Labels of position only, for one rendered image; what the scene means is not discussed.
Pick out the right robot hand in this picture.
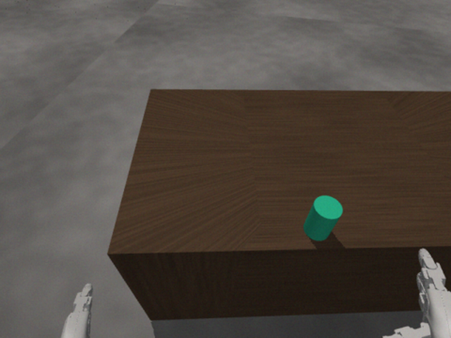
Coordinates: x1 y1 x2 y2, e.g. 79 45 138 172
383 249 451 338

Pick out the left robot hand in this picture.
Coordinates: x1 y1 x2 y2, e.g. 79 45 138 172
61 283 92 338

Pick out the can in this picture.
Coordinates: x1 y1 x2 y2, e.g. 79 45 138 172
304 196 342 241

